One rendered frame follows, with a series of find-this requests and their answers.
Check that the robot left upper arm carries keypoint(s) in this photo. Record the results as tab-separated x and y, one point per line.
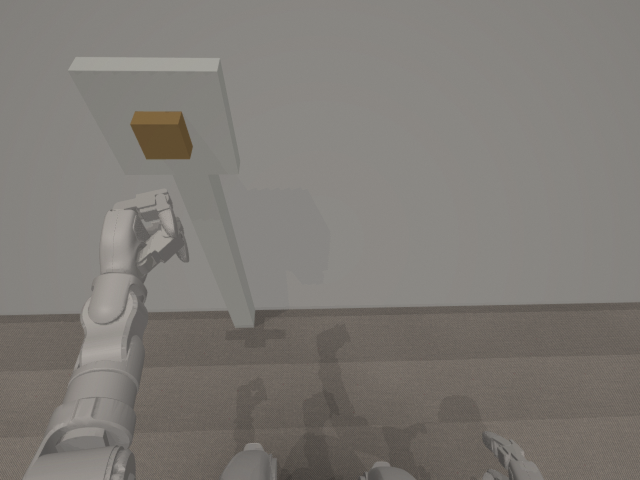
102	463

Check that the left robot thigh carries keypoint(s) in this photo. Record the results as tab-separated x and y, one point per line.
251	465

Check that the panel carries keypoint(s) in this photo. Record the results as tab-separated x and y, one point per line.
114	88

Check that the left robot shin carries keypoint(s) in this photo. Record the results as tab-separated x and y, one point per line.
253	446

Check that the button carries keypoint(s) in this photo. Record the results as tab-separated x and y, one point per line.
162	134

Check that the robot right hand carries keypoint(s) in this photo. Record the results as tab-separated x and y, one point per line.
511	457

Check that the robot left hand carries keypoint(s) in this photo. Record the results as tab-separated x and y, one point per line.
123	235

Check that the left robot forearm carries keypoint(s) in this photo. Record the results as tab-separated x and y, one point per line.
97	410

